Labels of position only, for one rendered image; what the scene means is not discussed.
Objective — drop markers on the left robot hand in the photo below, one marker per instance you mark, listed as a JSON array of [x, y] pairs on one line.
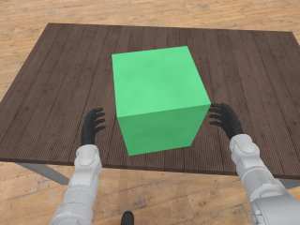
[[89, 129]]

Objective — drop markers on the right robot upper arm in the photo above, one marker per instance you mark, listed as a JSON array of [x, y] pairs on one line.
[[275, 210]]

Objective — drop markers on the table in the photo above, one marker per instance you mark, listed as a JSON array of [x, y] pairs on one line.
[[69, 72]]

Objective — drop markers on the robot right forearm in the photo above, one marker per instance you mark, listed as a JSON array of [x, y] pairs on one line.
[[254, 175]]

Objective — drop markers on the right robot hand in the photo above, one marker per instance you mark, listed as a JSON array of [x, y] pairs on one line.
[[229, 120]]

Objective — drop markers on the robot left forearm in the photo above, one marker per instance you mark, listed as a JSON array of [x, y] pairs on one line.
[[77, 205]]

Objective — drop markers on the left robot foot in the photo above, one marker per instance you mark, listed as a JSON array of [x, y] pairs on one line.
[[127, 218]]

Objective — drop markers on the carton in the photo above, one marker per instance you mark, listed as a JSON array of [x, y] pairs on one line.
[[160, 99]]

